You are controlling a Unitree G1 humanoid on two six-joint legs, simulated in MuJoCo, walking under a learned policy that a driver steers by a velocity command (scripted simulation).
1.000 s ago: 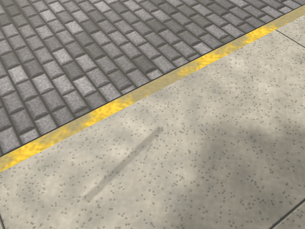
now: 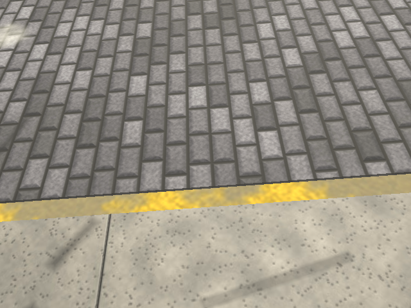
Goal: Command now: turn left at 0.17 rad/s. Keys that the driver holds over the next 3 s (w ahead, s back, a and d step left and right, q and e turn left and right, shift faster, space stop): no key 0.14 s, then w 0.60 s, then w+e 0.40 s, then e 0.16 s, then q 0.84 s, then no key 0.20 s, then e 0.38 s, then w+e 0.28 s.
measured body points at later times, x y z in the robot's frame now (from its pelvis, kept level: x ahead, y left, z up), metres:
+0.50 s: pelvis +0.05 -0.01 -0.01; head +0.06 -0.03 +0.44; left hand +0.11 +0.27 -0.11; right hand +0.16 -0.27 -0.12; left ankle -0.01 +0.14 -0.68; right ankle +0.02 -0.09 -0.74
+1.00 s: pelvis +0.30 +0.06 -0.01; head +0.33 +0.07 +0.44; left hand +0.36 +0.34 -0.14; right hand +0.44 -0.21 -0.10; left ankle +0.36 +0.16 -0.74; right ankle +0.19 -0.08 -0.65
